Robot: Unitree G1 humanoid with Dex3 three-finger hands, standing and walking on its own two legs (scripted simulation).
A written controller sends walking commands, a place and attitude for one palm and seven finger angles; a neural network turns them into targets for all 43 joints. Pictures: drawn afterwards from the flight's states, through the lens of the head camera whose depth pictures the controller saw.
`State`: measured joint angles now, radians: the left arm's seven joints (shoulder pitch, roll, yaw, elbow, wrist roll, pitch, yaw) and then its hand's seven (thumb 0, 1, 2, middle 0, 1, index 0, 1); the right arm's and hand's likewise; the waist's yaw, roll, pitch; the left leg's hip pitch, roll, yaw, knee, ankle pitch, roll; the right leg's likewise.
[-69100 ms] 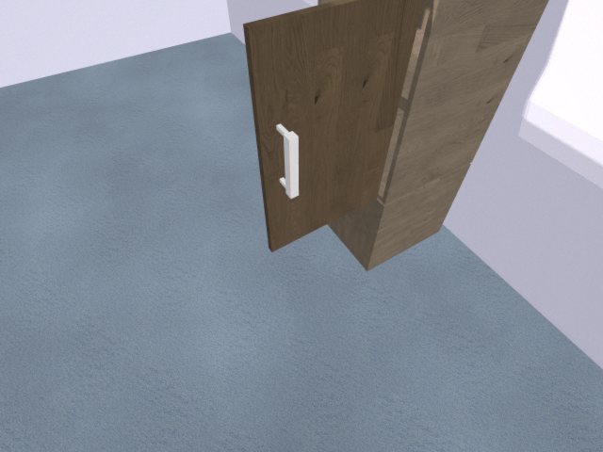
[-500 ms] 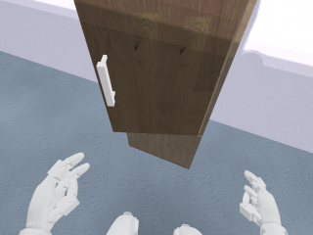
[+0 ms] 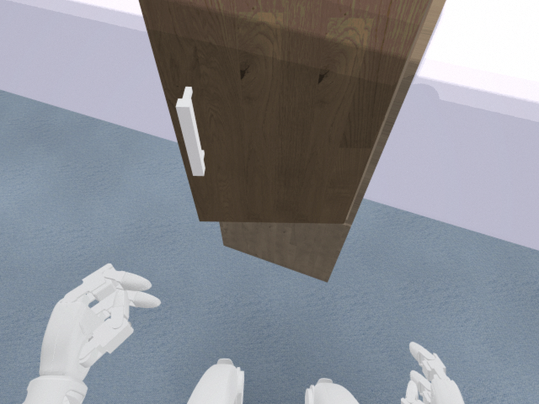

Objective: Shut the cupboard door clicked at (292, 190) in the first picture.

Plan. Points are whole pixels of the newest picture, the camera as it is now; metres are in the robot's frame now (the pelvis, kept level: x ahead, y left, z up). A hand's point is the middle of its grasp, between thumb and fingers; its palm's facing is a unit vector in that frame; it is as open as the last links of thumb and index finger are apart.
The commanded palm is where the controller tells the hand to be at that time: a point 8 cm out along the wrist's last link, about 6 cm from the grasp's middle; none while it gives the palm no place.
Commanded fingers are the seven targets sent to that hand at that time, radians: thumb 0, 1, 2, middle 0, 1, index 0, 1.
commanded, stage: raise the hand and make a fist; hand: left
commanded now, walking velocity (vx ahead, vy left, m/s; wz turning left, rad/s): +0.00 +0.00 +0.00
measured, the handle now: (193, 133) +0.54 +0.17 +0.07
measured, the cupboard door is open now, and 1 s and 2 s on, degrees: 21 21 21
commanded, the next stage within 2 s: bring the fist close to the handle in 1.06 s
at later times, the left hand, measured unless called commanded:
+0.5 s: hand (115, 311) +0.22 +0.21 +0.07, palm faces +0.05 -1.00 -0.04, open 3.1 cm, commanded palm +0.20 +0.26 +0.07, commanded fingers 0.00 0.90 0.90 -1.30 -1.50 -1.30 -1.50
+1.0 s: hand (135, 302) +0.23 +0.18 +0.07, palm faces +0.04 -1.00 -0.05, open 3.1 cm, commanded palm +0.21 +0.24 +0.08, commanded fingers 0.00 0.90 0.90 -1.30 -1.50 -1.30 -1.50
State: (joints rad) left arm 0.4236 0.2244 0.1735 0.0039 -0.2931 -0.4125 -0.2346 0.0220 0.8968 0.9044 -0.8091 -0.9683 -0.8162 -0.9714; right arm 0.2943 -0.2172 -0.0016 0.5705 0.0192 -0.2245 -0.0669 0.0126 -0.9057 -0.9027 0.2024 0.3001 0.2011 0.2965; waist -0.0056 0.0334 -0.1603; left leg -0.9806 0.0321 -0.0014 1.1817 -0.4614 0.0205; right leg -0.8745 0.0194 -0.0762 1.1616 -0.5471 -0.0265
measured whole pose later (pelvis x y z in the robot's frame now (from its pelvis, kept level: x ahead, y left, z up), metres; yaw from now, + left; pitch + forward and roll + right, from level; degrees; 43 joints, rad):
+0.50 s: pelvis +0.01 +0.02 +0.01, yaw +1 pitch +13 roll -4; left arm 0.41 0.24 0.12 -0.07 -0.24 -0.36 -0.19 0.02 0.90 0.90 -1.24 -1.44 -1.25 -1.44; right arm 0.23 -0.21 0.05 0.47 0.01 -0.17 -0.04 0.01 -0.91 -0.90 0.20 0.30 0.20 0.30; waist 0.01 0.03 -0.16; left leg -0.91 0.01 -0.01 1.14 -0.47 0.04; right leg -0.78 0.01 -0.08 1.09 -0.54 0.00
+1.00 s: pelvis +0.01 +0.00 +0.01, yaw +1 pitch +13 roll -2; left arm 0.38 0.23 0.13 -0.01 -0.27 -0.38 -0.20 0.02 0.90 0.90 -1.30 -1.50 -1.30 -1.50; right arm 0.27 -0.25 0.02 0.51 0.02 -0.16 -0.05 0.01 -0.91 -0.90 0.20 0.30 0.20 0.30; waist 0.00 0.04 -0.15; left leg -0.88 0.03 -0.01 1.11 -0.46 0.01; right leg -0.77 0.02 -0.08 1.09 -0.54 -0.03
